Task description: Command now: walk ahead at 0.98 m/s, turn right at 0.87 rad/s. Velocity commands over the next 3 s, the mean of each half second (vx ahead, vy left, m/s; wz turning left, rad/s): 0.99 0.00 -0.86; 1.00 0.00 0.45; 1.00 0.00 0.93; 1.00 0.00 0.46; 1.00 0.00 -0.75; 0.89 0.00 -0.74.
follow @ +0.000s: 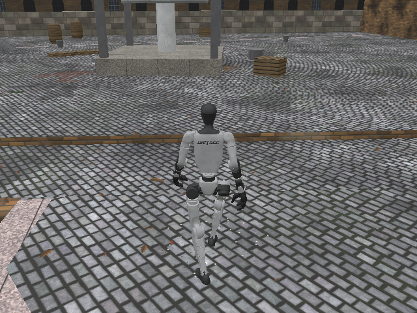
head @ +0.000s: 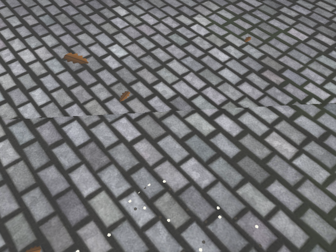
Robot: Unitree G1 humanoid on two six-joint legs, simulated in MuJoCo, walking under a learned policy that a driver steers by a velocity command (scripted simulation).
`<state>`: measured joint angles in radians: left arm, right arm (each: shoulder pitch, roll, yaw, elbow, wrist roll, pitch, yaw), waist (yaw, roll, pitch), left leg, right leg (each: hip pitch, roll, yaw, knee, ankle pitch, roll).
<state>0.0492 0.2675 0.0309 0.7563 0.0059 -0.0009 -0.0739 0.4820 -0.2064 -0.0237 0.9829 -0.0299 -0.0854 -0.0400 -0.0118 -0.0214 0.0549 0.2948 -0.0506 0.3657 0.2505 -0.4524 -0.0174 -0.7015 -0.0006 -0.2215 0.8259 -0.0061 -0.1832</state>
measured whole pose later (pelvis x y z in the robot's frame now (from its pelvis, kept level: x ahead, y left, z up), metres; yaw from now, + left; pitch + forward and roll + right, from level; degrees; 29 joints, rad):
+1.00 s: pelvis +0.83 -0.16 +0.02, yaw -11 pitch +2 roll -1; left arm 0.19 0.25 0.01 0.69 0.05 -0.09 0.01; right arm 0.38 -0.32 -0.07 0.80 -0.01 -0.03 0.03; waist -0.04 0.04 -0.03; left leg -0.44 -0.01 -0.03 1.24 -0.32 0.09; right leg -0.29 -0.02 -0.06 0.54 -0.29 0.00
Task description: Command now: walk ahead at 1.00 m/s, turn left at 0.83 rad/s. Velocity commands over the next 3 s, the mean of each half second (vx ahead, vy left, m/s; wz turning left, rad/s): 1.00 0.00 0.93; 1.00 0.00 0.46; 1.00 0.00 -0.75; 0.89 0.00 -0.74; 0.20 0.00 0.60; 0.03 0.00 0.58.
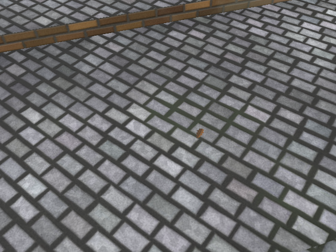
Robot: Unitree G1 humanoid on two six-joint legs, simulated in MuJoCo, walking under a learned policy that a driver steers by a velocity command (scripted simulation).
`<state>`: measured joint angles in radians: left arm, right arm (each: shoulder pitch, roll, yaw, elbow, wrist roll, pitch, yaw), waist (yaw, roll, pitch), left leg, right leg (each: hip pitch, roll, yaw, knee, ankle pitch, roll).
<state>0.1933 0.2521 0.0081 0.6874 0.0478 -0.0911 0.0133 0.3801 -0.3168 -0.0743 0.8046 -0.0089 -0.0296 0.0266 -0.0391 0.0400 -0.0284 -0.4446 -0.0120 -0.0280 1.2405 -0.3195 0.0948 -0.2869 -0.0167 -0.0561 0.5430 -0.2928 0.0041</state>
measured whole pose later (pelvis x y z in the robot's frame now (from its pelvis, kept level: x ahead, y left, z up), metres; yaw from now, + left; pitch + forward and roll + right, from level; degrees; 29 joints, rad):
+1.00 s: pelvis +0.78 +0.27 -0.15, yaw +40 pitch +1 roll -2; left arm 0.57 0.23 0.03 0.98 -0.01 -0.06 -0.01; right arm 0.02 -0.24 0.01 0.69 -0.07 -0.07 0.02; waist 0.10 0.03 0.05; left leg -0.46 0.00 0.07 0.70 -0.26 0.08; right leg -0.17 -0.04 0.01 1.17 -0.37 -0.09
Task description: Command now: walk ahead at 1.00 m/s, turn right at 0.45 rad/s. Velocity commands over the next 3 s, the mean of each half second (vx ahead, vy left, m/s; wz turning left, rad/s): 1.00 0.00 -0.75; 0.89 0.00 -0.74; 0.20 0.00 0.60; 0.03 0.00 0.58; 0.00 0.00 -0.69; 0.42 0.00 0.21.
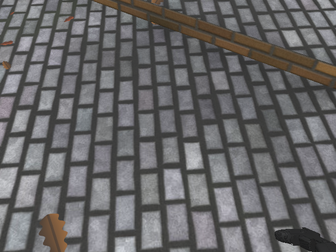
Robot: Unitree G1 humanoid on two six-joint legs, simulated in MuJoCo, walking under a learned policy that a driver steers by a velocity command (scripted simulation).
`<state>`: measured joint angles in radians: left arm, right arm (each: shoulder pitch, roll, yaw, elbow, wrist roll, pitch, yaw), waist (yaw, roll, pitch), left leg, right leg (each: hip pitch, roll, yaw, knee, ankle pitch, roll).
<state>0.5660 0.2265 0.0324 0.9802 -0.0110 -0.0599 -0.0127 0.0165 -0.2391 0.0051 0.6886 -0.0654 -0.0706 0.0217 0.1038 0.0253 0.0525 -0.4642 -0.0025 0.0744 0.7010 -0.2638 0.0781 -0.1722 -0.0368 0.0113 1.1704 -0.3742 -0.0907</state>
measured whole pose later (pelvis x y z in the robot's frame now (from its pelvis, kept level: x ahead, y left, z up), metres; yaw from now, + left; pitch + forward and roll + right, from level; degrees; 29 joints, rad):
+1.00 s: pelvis +0.84 -0.22 +0.03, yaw -45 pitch +2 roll +1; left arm 0.08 0.36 0.05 0.67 0.05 -0.04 -0.03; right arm 0.39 -0.31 -0.04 0.83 -0.02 -0.10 0.01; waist -0.07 -0.04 0.05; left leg -0.21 0.00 0.02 0.40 -0.22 -0.01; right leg -0.57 0.06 0.06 1.07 -0.36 -0.04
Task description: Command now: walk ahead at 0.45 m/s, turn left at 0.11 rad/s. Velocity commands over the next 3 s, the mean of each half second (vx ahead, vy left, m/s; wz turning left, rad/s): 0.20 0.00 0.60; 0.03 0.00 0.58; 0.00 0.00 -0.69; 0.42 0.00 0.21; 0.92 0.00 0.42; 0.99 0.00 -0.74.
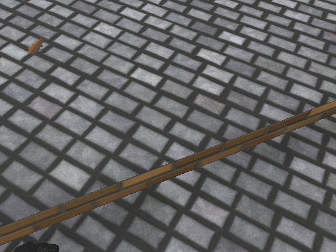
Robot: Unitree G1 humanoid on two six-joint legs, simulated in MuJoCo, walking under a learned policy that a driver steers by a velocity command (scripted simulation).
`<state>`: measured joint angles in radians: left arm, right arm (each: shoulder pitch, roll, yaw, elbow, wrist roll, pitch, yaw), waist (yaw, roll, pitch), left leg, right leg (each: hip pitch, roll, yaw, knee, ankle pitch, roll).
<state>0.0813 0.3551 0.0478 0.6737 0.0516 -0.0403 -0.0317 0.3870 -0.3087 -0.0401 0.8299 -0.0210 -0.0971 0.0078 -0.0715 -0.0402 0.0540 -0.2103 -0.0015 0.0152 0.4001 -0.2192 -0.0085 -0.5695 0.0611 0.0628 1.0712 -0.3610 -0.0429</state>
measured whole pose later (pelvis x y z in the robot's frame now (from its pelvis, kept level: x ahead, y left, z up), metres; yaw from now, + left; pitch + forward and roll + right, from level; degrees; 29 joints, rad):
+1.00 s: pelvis +0.17 +0.04 -0.01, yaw +37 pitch +0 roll +1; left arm 0.27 0.27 0.03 0.75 0.01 0.05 0.00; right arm 0.15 -0.26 -0.02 0.70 -0.02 0.05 -0.01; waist 0.03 0.01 0.04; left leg -0.27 -0.11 -0.09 0.52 -0.24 0.05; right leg -0.27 0.01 0.01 0.55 -0.27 -0.02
